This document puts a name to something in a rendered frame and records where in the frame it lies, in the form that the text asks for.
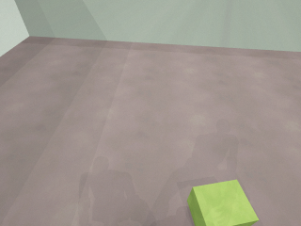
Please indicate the carton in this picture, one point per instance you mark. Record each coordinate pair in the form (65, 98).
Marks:
(221, 204)

